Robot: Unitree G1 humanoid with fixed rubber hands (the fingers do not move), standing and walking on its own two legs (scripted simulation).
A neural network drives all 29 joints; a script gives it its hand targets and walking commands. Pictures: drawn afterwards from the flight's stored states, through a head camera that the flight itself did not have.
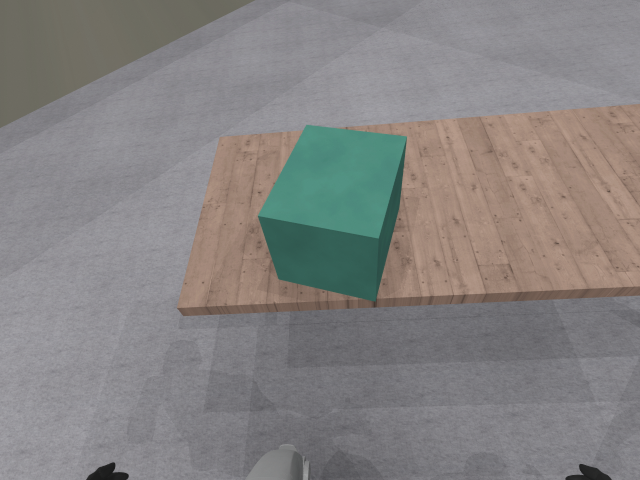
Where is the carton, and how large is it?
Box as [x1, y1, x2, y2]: [258, 125, 406, 301]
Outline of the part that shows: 306,125 258,215 278,278 375,301 399,206 406,136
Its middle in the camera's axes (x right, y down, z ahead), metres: +0.04 -0.05 +0.78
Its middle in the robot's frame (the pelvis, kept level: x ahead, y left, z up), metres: +0.60 -0.02 -0.11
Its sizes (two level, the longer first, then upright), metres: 0.257 0.207 0.203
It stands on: a table, 0.56 m high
